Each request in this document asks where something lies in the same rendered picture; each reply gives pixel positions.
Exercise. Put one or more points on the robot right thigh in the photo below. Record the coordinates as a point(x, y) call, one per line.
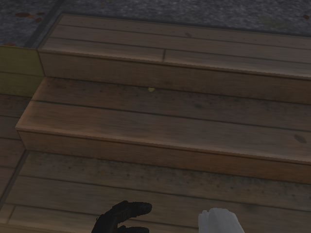
point(218, 220)

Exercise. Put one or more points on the robot left hand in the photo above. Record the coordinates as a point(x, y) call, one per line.
point(108, 223)

